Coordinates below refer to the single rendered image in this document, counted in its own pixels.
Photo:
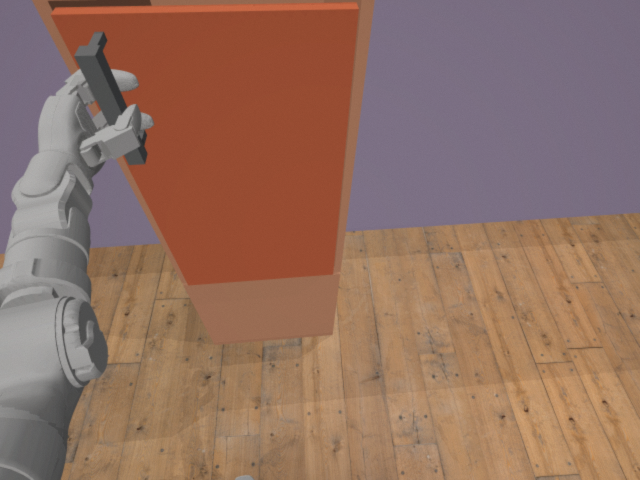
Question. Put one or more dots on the left robot hand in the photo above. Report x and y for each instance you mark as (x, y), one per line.
(66, 126)

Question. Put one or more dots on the handle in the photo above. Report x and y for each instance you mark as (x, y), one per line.
(102, 83)

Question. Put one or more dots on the cupboard door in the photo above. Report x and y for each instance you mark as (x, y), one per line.
(250, 104)

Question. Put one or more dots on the left robot upper arm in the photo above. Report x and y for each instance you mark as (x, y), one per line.
(49, 351)

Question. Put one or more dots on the robot left forearm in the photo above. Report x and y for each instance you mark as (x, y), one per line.
(48, 248)

